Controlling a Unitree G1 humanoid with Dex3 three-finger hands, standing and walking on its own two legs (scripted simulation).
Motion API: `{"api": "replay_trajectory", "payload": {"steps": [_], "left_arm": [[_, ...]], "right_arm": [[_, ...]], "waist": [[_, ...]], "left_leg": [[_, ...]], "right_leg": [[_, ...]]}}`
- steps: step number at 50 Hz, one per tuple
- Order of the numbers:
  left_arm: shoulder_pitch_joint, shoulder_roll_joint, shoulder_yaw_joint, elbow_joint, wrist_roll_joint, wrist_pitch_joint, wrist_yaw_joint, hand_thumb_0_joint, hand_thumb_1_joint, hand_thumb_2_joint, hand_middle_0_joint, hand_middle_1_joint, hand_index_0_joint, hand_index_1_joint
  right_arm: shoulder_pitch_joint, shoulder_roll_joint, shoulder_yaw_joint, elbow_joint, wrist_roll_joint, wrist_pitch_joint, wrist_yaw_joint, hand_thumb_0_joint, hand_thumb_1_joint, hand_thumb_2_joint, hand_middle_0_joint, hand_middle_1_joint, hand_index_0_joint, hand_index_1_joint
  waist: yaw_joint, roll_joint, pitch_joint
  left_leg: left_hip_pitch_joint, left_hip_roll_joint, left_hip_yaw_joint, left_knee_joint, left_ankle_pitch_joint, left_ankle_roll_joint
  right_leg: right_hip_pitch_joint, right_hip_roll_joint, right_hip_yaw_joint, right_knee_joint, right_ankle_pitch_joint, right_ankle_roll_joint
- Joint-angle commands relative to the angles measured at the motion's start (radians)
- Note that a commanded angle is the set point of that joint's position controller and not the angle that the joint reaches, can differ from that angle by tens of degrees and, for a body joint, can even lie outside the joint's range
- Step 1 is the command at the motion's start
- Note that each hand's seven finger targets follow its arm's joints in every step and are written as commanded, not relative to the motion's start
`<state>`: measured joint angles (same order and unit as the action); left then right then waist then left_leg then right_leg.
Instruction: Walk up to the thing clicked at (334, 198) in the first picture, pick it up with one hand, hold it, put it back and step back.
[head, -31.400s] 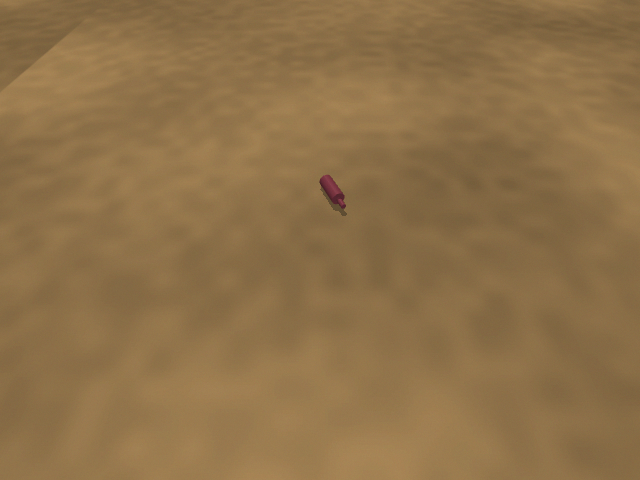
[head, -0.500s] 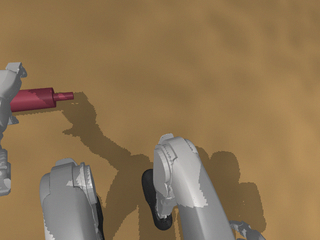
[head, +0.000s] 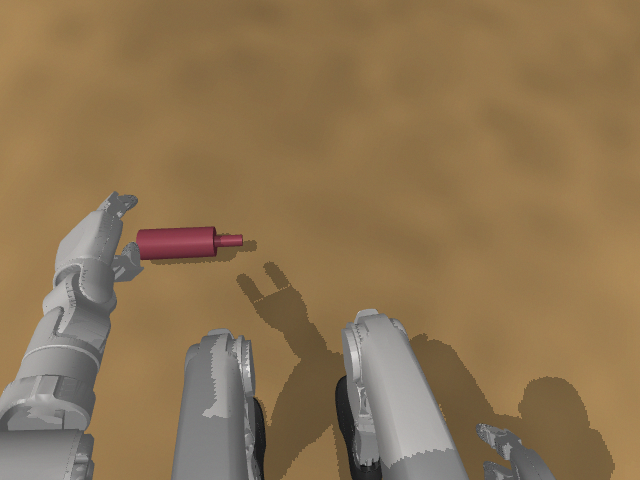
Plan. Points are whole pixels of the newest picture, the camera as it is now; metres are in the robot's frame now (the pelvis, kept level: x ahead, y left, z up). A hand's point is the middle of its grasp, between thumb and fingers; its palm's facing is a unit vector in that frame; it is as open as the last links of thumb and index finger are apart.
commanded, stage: home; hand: left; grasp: from above
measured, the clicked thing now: (192, 242) +0.52 +0.21 -0.42
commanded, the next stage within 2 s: none
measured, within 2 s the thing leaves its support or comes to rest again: neither
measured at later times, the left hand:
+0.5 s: hand (64, 360) +0.28 +0.20 +0.08, palm faces +0.09 -0.96 -0.26, open 7.4 cm
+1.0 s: hand out of the picture +0.22 +0.20 +0.22, palm faces +0.14 -0.97 -0.22, open 7.4 cm
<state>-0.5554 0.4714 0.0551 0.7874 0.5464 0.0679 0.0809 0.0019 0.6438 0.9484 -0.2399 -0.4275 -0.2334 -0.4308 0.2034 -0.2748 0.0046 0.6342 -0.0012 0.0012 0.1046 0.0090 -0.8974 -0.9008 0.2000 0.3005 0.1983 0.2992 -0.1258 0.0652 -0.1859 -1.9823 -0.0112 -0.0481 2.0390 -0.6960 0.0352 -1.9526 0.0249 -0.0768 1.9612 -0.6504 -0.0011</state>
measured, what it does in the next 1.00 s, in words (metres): rises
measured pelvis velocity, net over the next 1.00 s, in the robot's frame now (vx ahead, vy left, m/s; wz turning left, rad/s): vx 0.08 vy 0.01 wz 0.09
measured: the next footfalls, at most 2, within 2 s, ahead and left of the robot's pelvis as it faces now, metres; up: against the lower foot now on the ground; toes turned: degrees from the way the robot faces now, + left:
none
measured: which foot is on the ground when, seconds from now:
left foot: down 0.00-1.00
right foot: down 0.00-1.00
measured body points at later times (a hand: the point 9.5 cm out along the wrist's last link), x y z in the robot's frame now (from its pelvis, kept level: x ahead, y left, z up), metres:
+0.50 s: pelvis +0.03 +0.00 +0.18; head +0.13 +0.02 +0.62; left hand +0.27 +0.25 +0.10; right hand +0.23 -0.23 +0.09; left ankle +0.07 +0.10 -0.42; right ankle +0.09 -0.12 -0.42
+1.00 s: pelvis +0.08 +0.01 +0.27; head +0.09 +0.01 +0.72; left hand +0.21 +0.25 +0.24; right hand +0.26 -0.22 +0.21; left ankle +0.07 +0.10 -0.42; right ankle +0.09 -0.12 -0.42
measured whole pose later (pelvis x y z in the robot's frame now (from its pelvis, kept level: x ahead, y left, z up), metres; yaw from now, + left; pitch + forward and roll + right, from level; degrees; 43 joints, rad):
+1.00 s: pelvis +0.08 +0.01 +0.27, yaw +5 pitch +11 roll -3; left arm 0.52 0.23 0.02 -0.12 -0.06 0.43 0.04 0.01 0.90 0.90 -0.20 -0.30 -0.21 -0.30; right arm 0.30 -0.23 0.05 0.49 0.03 -0.18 -0.18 0.02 -0.90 -0.90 0.20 0.30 0.20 0.30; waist -0.04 0.06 -0.18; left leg -0.67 -0.01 -0.06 0.99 -0.50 0.03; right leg -0.63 0.03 -0.05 0.90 -0.45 0.00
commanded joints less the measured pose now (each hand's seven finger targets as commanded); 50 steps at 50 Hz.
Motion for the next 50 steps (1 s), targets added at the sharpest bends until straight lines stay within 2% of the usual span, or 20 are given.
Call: {"api": "replay_trajectory", "payload": {"steps": [1,3,5,7,8,10,11,15,17,19,21,23,27,28,32,33,37,40,44,50], "left_arm": [[-0.133,0.12,0.027,-0.295,-0.117,-0.012,-0.003,0.0,0.902,0.905,-0.201,-0.302,-0.201,-0.303],[-0.079,0.102,0.037,-0.337,-0.177,-0.003,0.006,0.0,0.9,0.902,-0.2,-0.3,-0.2,-0.3],[0.004,0.055,0.016,-0.359,-0.224,0.013,0.009,0.0,0.902,0.906,-0.201,-0.303,-0.201,-0.303],[0.036,0.058,0.031,-0.423,-0.276,0.03,0.016,0.0,0.901,0.904,-0.201,-0.301,-0.2,-0.301],[0.092,0.031,0.026,-0.413,-0.303,0.043,0.018,0.0,0.901,0.903,-0.201,-0.301,-0.2,-0.301],[0.139,0.025,0.028,-0.478,-0.36,0.065,0.023,0.0,0.901,0.902,-0.2,-0.301,-0.2,-0.301],[0.156,0.013,0.018,-0.509,-0.387,0.075,0.025,0.0,0.901,0.902,-0.2,-0.301,-0.2,-0.301],[0.264,-0.012,0.027,-0.596,-0.473,0.119,0.035,0.0,0.9,0.901,-0.2,-0.3,-0.2,-0.3],[0.313,-0.041,0.02,-0.624,-0.503,0.139,0.034,0.0,0.9,0.9,-0.2,-0.3,-0.2,-0.3],[0.392,-0.046,0.045,-0.634,-0.535,0.165,0.037,0.0,0.9,0.9,-0.2,-0.3,-0.2,-0.3],[0.441,-0.082,0.037,-0.657,-0.558,0.182,0.033,0.0,0.9,0.9,-0.2,-0.3,-0.2,-0.3],[0.506,-0.083,0.05,-0.694,-0.573,0.199,0.03,0.0,0.9,0.9,-0.2,-0.3,-0.2,-0.3],[0.631,-0.111,0.046,-0.769,-0.598,0.232,0.022,0.0,0.9,0.9,-0.2,-0.3,-0.2,-0.3],[0.678,-0.122,0.039,-0.78,-0.601,0.241,0.019,0.0,0.9,0.9,-0.2,-0.301,-0.2,-0.3],[0.816,-0.124,0.039,-0.889,-0.603,0.264,0.015,0.0,0.9,0.9,-0.2,-0.301,-0.2,-0.3],[0.857,-0.136,0.026,-0.914,-0.604,0.271,0.013,0.0,0.9,0.9,-0.2,-0.301,-0.2,-0.3],[0.958,-0.141,0.028,-1.01,-0.609,0.291,0.007,0.0,0.9,0.9,-0.2,-0.301,-0.2,-0.3],[1.015,-0.153,0.014,-1.042,-0.605,0.302,-0.005,0.0,0.9,0.9,-0.2,-0.301,-0.2,-0.3],[1.047,-0.149,0.017,-1.085,-0.605,0.314,-0.024,0.0,0.9,0.9,-0.2,-0.301,-0.2,-0.3],[1.028,-0.15,0.021,-1.059,-0.601,0.323,-0.047,0.0,0.9,0.9,-0.2,-0.3,-0.2,-0.3]], "right_arm": [[0.096,-0.176,-0.078,-0.092,0.015,-0.035,-0.043,0.0,-0.899,-0.9,0.2,0.3,0.2,0.3],[0.067,-0.169,-0.076,-0.1,0.022,-0.047,-0.062,0.0,-0.899,-0.9,0.2,0.3,0.2,0.3],[0.034,-0.164,-0.073,-0.115,0.027,-0.062,-0.081,0.0,-0.899,-0.9,0.2,0.3,0.2,0.3],[0.008,-0.16,-0.071,-0.127,0.032,-0.073,-0.099,0.0,-0.899,-0.9,0.2,0.3,0.2,0.3],[-0.001,-0.156,-0.066,-0.139,0.036,-0.077,-0.107,0.0,-0.899,-0.9,0.2,0.3,0.2,0.3],[-0.035,-0.149,-0.06,-0.16,0.039,-0.086,-0.127,0.0,-0.899,-0.9,0.2,0.3,0.2,0.3],[-0.043,-0.145,-0.056,-0.168,0.041,-0.091,-0.136,0.0,-0.9,-0.9,0.2,0.3,0.2,0.3],[-0.065,-0.124,-0.04,-0.187,0.045,-0.109,-0.169,0.0,-0.9,-0.9,0.2,0.3,0.2,0.3],[-0.057,-0.117,-0.032,-0.183,0.046,-0.118,-0.188,0.0,-0.9,-0.9,0.2,0.299,0.2,0.299],[-0.051,-0.109,-0.022,-0.188,0.049,-0.123,-0.203,0.0,-0.901,-0.899,0.2,0.299,0.2,0.299],[-0.046,-0.1,-0.013,-0.188,0.05,-0.132,-0.215,0.0,-0.901,-0.899,0.2,0.299,0.2,0.299],[-0.038,-0.094,-0.009,-0.197,0.048,-0.14,-0.228,0.0,-0.901,-0.899,0.2,0.299,0.2,0.299],[-0.015,-0.077,0.002,-0.222,0.046,-0.154,-0.249,0.0,-0.901,-0.899,0.2,0.299,0.2,0.299],[-0.008,-0.073,0.006,-0.226,0.046,-0.158,-0.253,0.0,-0.901,-0.899,0.199,0.299,0.2,0.299],[0.023,-0.065,0.004,-0.255,0.041,-0.171,-0.269,0.0,-0.901,-0.899,0.2,0.299,0.2,0.299],[0.033,-0.061,0.004,-0.262,0.041,-0.175,-0.273,0.0,-0.901,-0.899,0.199,0.299,0.2,0.299],[0.05,-0.057,0.002,-0.275,0.035,-0.192,-0.286,0.0,-0.901,-0.899,0.199,0.299,0.2,0.299],[0.046,-0.061,-0.002,-0.28,0.029,-0.206,-0.29,0.0,-0.901,-0.899,0.199,0.299,0.199,0.299],[0.044,-0.064,-0.007,-0.287,0.024,-0.227,-0.294,0.0,-0.901,-0.899,0.199,0.299,0.2,0.299],[0.033,-0.071,-0.008,-0.284,0.017,-0.257,-0.294,0.0,-0.901,-0.9,0.2,0.299,0.2,0.299]], "waist": [[-0.013,0.078,-0.576],[0.004,0.066,-0.542],[0.003,0.068,-0.495],[0.016,0.063,-0.507],[0.017,0.042,-0.48],[0.025,0.045,-0.466],[0.021,0.048,-0.459],[0.029,0.041,-0.454],[0.021,0.04,-0.43],[0.038,0.024,-0.386],[0.032,0.029,-0.352],[0.052,0.046,-0.322],[0.051,0.021,-0.288],[0.052,0.011,-0.249],[0.066,0.014,-0.227],[0.059,0.004,-0.218],[0.067,0.007,-0.176],[0.072,0.007,-0.101],[0.072,-0.005,-0.069],[0.073,-0.034,-0.003]], "left_leg": [[0.515,0.004,-0.033,-0.361,0.18,-0.001],[0.548,0.001,-0.033,-0.412,0.13,0.0],[0.595,0.001,-0.036,-0.474,0.095,-0.003],[0.648,0.0,-0.034,-0.512,0.085,-0.002],[0.663,-0.001,-0.042,-0.545,0.068,-0.002],[0.72,0.001,-0.046,-0.604,0.031,-0.001],[0.749,0.001,-0.043,-0.63,0.035,-0.001],[0.848,-0.004,-0.018,-0.695,0.117,0.0],[0.909,-0.003,-0.017,-0.735,0.181,-0.003],[0.956,0.0,-0.025,-0.789,0.193,-0.003],[1.009,0.004,-0.037,-0.842,0.226,-0.008],[1.06,0.006,-0.04,-0.891,0.253,-0.011],[1.152,0.006,-0.03,-0.972,0.313,-0.01],[1.161,0.007,-0.033,-0.999,0.318,-0.011],[1.263,0.004,-0.017,-1.074,0.403,-0.013],[1.283,0.002,-0.013,-1.087,0.429,-0.013],[1.358,0.006,-0.008,-1.142,0.507,-0.016],[1.383,0.018,-0.035,-1.196,0.499,-0.022],[1.398,0.018,-0.039,-1.225,0.486,-0.019],[1.379,0.01,-0.029,-1.235,0.41,-0.01]], "right_leg": [[0.46,0.006,0.009,-0.31,0.202,-0.042],[0.493,0.004,0.017,-0.363,0.161,-0.04],[0.521,0.002,0.023,-0.417,0.132,-0.039],[0.578,0.004,0.03,-0.459,0.124,-0.036],[0.6,0.003,0.033,-0.485,0.108,-0.035],[0.648,0.004,0.04,-0.538,0.08,-0.032],[0.672,0.004,0.042,-0.564,0.079,-0.032],[0.8,0.006,0.055,-0.658,0.135,-0.032],[0.856,0.006,0.053,-0.703,0.189,-0.031],[0.906,0.005,0.053,-0.752,0.197,-0.03],[0.949,0.004,0.049,-0.789,0.225,-0.029],[0.993,0.004,0.046,-0.829,0.245,-0.03],[1.118,0.007,0.041,-0.934,0.299,-0.026],[1.141,0.007,0.038,-0.958,0.304,-0.024],[1.257,0.011,0.034,-1.043,0.37,-0.023],[1.283,0.012,0.034,-1.065,0.393,-0.023],[1.35,0.017,0.025,-1.115,0.452,-0.024],[1.343,0.023,0.01,-1.136,0.428,-0.026],[1.365,0.023,0.008,-1.165,0.417,-0.023],[1.36,0.015,0.011,-1.193,0.359,-0.018]]}}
